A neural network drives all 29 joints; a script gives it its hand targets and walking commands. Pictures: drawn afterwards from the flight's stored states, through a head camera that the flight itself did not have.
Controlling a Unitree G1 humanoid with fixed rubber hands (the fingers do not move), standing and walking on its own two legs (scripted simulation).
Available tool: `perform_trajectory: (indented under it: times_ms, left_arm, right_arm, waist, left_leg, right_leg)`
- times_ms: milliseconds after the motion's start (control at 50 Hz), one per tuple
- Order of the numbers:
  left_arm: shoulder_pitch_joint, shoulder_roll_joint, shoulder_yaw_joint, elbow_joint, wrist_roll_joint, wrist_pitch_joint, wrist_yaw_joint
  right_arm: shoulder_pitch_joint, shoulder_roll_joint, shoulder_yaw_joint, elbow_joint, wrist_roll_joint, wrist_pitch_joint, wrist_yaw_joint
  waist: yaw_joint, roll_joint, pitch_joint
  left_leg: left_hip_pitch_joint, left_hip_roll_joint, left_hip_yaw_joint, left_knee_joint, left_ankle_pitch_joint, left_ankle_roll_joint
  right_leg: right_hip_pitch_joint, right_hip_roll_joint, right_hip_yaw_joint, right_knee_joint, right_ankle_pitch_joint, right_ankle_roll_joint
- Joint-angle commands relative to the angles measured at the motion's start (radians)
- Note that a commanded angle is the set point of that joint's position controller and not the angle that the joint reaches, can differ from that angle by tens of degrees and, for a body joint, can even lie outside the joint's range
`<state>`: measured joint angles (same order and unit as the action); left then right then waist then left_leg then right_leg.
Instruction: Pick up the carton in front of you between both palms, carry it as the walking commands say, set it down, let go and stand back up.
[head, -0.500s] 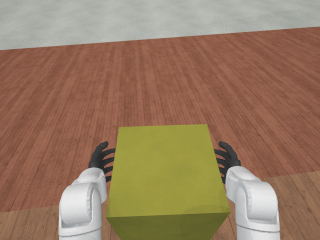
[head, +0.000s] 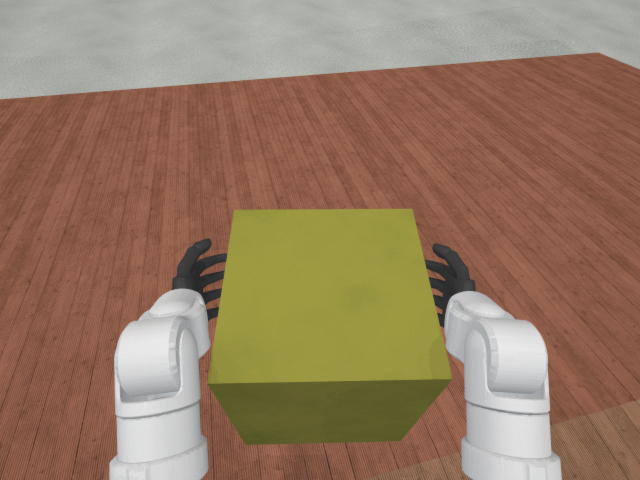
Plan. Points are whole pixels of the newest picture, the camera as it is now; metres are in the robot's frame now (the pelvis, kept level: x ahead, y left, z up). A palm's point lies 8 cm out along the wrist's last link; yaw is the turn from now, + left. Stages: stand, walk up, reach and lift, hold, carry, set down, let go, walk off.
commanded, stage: carry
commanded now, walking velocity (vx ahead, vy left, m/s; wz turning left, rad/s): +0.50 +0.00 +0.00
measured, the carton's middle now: (323, 334) +0.31 -0.01 +0.02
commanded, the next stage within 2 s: none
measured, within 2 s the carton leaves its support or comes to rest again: neither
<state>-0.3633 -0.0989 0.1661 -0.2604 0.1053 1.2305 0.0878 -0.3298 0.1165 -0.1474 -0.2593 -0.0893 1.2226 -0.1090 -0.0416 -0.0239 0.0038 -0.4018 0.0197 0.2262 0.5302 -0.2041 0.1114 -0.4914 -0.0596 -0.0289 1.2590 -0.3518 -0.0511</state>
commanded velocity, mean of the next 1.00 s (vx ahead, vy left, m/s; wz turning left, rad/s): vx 0.50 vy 0.00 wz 0.00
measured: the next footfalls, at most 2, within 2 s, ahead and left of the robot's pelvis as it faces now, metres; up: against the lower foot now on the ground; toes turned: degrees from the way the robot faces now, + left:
right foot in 0.34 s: +0.39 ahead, -0.08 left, -0.02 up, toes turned -3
left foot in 0.78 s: +0.70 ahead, +0.05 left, -0.07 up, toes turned +4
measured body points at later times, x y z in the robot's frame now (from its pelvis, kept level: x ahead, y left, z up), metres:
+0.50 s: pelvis +0.33 -0.03 -0.02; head +0.40 -0.04 +0.43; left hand +0.70 +0.15 +0.07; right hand +0.72 -0.15 +0.06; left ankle +0.22 +0.09 -0.65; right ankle +0.35 -0.08 -0.75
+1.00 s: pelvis +0.67 +0.02 -0.06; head +0.73 +0.03 +0.39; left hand +1.04 +0.16 +0.02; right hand +1.03 -0.14 +0.02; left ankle +0.67 +0.04 -0.79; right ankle +0.64 -0.13 -0.71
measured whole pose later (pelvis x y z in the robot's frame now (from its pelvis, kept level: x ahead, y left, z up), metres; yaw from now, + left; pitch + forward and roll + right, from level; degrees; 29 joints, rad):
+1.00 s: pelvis +0.67 +0.02 -0.06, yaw +0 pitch +6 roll -2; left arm -0.61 -0.04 0.20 0.05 0.08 1.18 0.11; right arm -0.57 0.04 -0.21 0.02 -0.06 1.19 -0.13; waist -0.04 0.02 0.02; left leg -0.37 -0.06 0.12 0.55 -0.15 0.13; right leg -0.61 -0.01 0.00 1.14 -0.39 -0.04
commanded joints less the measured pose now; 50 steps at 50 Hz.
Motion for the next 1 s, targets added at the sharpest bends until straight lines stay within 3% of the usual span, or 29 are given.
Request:
perform_trajectory:
  times_ms: [0, 100, 220, 260, 280, 300, 320, 340, 360, 380, 400, 420, 440, 480, 560, 640, 680, 700, 740, 760, 780, 800, 820, 840, 860, 880, 920, 980]
  left_arm:
    - [-0.649, -0.865, -0.755, 0.019, -0.414, -0.037, -0.204]
    - [-0.799, -0.859, -0.71, 0.147, -0.429, -0.051, -0.178]
    - [-0.923, -0.898, -0.624, 0.266, -0.454, -0.031, -0.174]
    - [-0.956, -0.916, -0.595, 0.289, -0.458, -0.021, -0.179]
    - [-0.962, -0.921, -0.579, 0.304, -0.456, -0.016, -0.183]
    - [-0.953, -0.928, -0.565, 0.325, -0.453, -0.013, -0.187]
    - [-0.939, -0.934, -0.548, 0.342, -0.447, -0.011, -0.194]
    - [-0.924, -0.929, -0.524, 0.356, -0.439, -0.008, -0.2]
    - [-0.942, -0.916, -0.518, 0.366, -0.438, -0.012, -0.204]
    - [-0.954, -0.954, -0.524, 0.363, -0.451, -0.012, -0.211]
    - [-0.974, -0.989, -0.532, 0.332, -0.465, -0.015, -0.22]
    - [-1.009, -1.022, -0.549, 0.288, -0.483, -0.019, -0.226]
    - [-1.044, -1.055, -0.572, 0.242, -0.503, -0.023, -0.229]
    - [-1.059, -1.088, -0.612, 0.163, -0.531, -0.034, -0.228]
    - [-0.976, -1.059, -0.674, 0.07, -0.531, -0.05, -0.218]
    - [-0.915, -0.983, -0.721, 0.039, -0.521, -0.064, -0.221]
    - [-0.871, -0.945, -0.728, 0.079, -0.511, -0.067, -0.224]
    - [-0.849, -0.93, -0.727, 0.11, -0.504, -0.068, -0.225]
    - [-0.837, -0.916, -0.72, 0.175, -0.492, -0.065, -0.23]
    - [-0.846, -0.908, -0.714, 0.211, -0.487, -0.065, -0.232]
    - [-0.852, -0.904, -0.7, 0.246, -0.482, -0.062, -0.233]
    - [-0.866, -0.908, -0.68, 0.292, -0.471, -0.046, -0.228]
    - [-0.848, -0.913, -0.668, 0.295, -0.468, -0.041, -0.222]
    - [-0.898, -0.939, -0.669, 0.273, -0.472, -0.043, -0.219]
    - [-0.936, -0.974, -0.663, 0.259, -0.471, -0.049, -0.215]
    - [-0.951, -0.995, -0.652, 0.246, -0.467, -0.057, -0.208]
    - [-0.932, -1.026, -0.646, 0.217, -0.451, -0.069, -0.191]
    - [-0.863, -1.029, -0.648, 0.203, -0.421, -0.084, -0.168]
  right_arm:
    - [-0.765, 0.853, 0.76, -0.059, 0.489, -0.039, 0.257]
    - [-0.892, 0.818, 0.69, 0.086, 0.483, -0.052, 0.236]
    - [-0.994, 0.847, 0.601, 0.209, 0.471, -0.038, 0.213]
    - [-1.029, 0.873, 0.587, 0.226, 0.472, -0.033, 0.211]
    - [-1.046, 0.888, 0.581, 0.232, 0.472, -0.03, 0.21]
    - [-1.059, 0.904, 0.58, 0.239, 0.472, -0.025, 0.209]
    - [-1.075, 0.912, 0.579, 0.245, 0.472, -0.023, 0.207]
    - [-1.083, 0.927, 0.578, 0.257, 0.468, -0.019, 0.205]
    - [-1.083, 0.96, 0.57, 0.26, 0.46, -0.014, 0.203]
    - [-1.108, 0.959, 0.567, 0.25, 0.45, -0.013, 0.2]
    - [-1.127, 0.977, 0.57, 0.231, 0.452, -0.014, 0.196]
    - [-1.135, 1.002, 0.577, 0.208, 0.455, -0.018, 0.192]
    - [-1.138, 1.019, 0.582, 0.184, 0.452, -0.024, 0.186]
    - [-1.1, 1.032, 0.592, 0.139, 0.441, -0.036, 0.173]
    - [-0.966, 1.002, 0.625, 0.09, 0.391, -0.062, 0.151]
    - [-0.928, 0.924, 0.665, 0.033, 0.369, -0.076, 0.149]
    - [-0.904, 0.88, 0.673, 0.043, 0.361, -0.07, 0.158]
    - [-0.895, 0.859, 0.669, 0.055, 0.358, -0.065, 0.165]
    - [-0.861, 0.82, 0.647, 0.108, 0.346, -0.055, 0.179]
    - [-0.853, 0.797, 0.629, 0.133, 0.339, -0.049, 0.188]
    - [-0.848, 0.767, 0.603, 0.164, 0.339, -0.04, 0.198]
    - [-0.862, 0.741, 0.568, 0.235, 0.323, -0.037, 0.199]
    - [-0.82, 0.775, 0.581, 0.269, 0.344, -0.038, 0.206]
    - [-0.849, 0.837, 0.589, 0.251, 0.379, -0.043, 0.217]
    - [-0.934, 0.898, 0.608, 0.212, 0.417, -0.048, 0.229]
    - [-1.019, 0.949, 0.631, 0.172, 0.457, -0.052, 0.239]
    - [-1.089, 1.018, 0.665, 0.129, 0.514, -0.061, 0.246]
    - [-1.051, 1.037, 0.675, 0.105, 0.534, -0.071, 0.245]
  waist:
    - [0.021, 0.123, -0.424]
    - [0.001, 0.131, -0.381]
    - [-0.028, 0.155, -0.344]
    - [-0.013, 0.169, -0.349]
    - [0.011, 0.168, -0.375]
    - [0.055, 0.132, -0.42]
    - [0.097, 0.067, -0.467]
    - [0.112, -0.064, -0.546]
    - [0.105, -0.3, -0.589]
    - [0.111, -0.291, -0.576]
    - [0.12, -0.215, -0.529]
    - [0.119, -0.103, -0.498]
    - [0.113, -0.063, -0.486]
    - [0.11, -0.066, -0.512]
    - [0.122, -0.086, -0.537]
    - [0.147, -0.072, -0.485]
    - [0.158, -0.086, -0.46]
    - [0.144, -0.093, -0.455]
    - [0.058, -0.061, -0.487]
    - [0.017, -0.008, -0.481]
    - [0.035, 0.105, -0.497]
    - [-0.013, 0.324, -0.628]
    - [-0.041, 0.305, -0.686]
    - [-0.036, 0.214, -0.599]
    - [-0.023, 0.101, -0.536]
    - [-0.006, 0.06, -0.496]
    - [0.013, 0.063, -0.483]
    - [-0.001, 0.112, -0.499]
  left_leg:
    - [0.39, 0.264, -0.324, -0.23, 0.135, 0.07]
    - [0.464, 0.23, -0.237, -0.219, 0.298, 0.099]
    - [0.533, 0.164, -0.145, -0.125, 0.508, 0.061]
    - [0.568, 0.167, -0.134, -0.054, 0.617, 0.031]
    - [0.565, 0.164, -0.115, 0.023, 0.685, 0.008]
    - [0.519, 0.136, -0.07, 0.167, 0.683, -0.025]
    - [0.362, 0.104, -0.062, 0.34, 0.501, -0.045]
    - [0.135, 0.048, -0.086, 0.523, 0.16, -0.054]
    - [-0.186, -0.099, -0.155, 0.782, -0.319, -0.077]
    - [-0.3, -0.073, -0.234, 0.886, -0.338, -0.05]
    - [-0.343, -0.038, -0.254, 0.883, -0.307, -0.039]
    - [-0.351, -0.016, -0.252, 0.819, -0.257, -0.044]
    - [-0.345, 0.008, -0.253, 0.734, -0.207, -0.051]
    - [-0.305, 0.018, -0.238, 0.622, -0.17, -0.065]
    - [-0.362, -0.002, -0.179, 0.445, -0.081, -0.072]
    - [-0.263, -0.074, -0.084, 0.094, 0.208, -0.078]
    - [-0.136, -0.094, -0.069, -0.072, 0.366, -0.059]
    - [-0.047, -0.093, -0.076, -0.125, 0.439, -0.037]
    - [0.232, -0.067, -0.076, -0.193, 0.553, -0.015]
    - [0.376, 0.021, -0.133, -0.16, 0.628, -0.03]
    - [0.554, 0.2, -0.301, 0.03, 1.027, -0.054]
    - [0.839, 0.391, -0.632, 0.097, 1.032, 0.169]
    - [0.855, 0.417, -0.773, 0.011, 0.567, 0.254]
    - [0.745, 0.33, -0.731, -0.049, 0.372, 0.216]
    - [0.637, 0.29, -0.671, -0.078, 0.358, 0.169]
    - [0.549, 0.275, -0.616, -0.091, 0.436, 0.154]
    - [0.467, 0.243, -0.546, -0.116, 0.452, 0.102]
    - [0.536, 0.21, -0.446, -0.08, 0.685, 0.065]
  right_leg:
    - [-0.148, -0.027, 0.012, -0.046, 0.069, -0.001]
    - [-0.264, -0.029, -0.039, -0.295, 0.165, 0.017]
    - [-0.148, 0.048, -0.123, -0.659, 0.353, -0.013]
    - [-0.075, 0.065, -0.121, -0.746, 0.377, -0.036]
    - [0.017, 0.083, -0.13, -0.783, 0.379, -0.046]
    - [0.19, 0.111, -0.158, -0.849, 0.401, -0.046]
    - [0.406, 0.053, -0.104, -0.827, 0.395, -0.041]
    - [0.63, -0.139, 0.159, -0.734, 0.482, -0.052]
    - [0.822, -0.305, 0.558, -0.802, 0.477, -0.205]
    - [0.833, -0.314, 0.569, -0.808, 0.473, -0.247]
    - [0.787, -0.269, 0.475, -0.793, 0.557, -0.227]
    - [0.728, -0.251, 0.396, -0.792, 0.628, -0.205]
    - [0.686, -0.232, 0.336, -0.798, 0.664, -0.188]
    - [0.673, -0.203, 0.262, -0.789, 0.751, -0.161]
    - [0.741, -0.169, 0.18, -0.745, 0.974, -0.169]
    - [0.713, -0.045, 0.053, -0.704, 0.965, -0.136]
    - [0.665, -0.025, 0.021, -0.673, 0.88, -0.122]
    - [0.622, -0.025, 0.009, -0.623, 0.847, -0.113]
    - [0.496, -0.012, -0.04, -0.414, 0.784, -0.068]
    - [0.358, 0.017, -0.042, -0.284, 0.573, -0.049]
    - [0.138, 0.066, -0.044, -0.132, 0.03, -0.036]
    - [-0.139, 0.161, 0.032, 0.137, -0.275, 0.009]
    - [-0.254, 0.133, 0.066, 0.246, -0.261, -0.001]
    - [-0.294, 0.098, 0.074, 0.196, -0.206, -0.016]
    - [-0.275, 0.069, 0.073, 0.116, -0.135, -0.009]
    - [-0.252, 0.052, 0.066, 0.043, -0.087, -0.001]
    - [-0.193, 0.034, 0.056, -0.068, -0.04, 0.012]
    - [-0.243, 0.036, 0.014, -0.186, 0.018, 0.019]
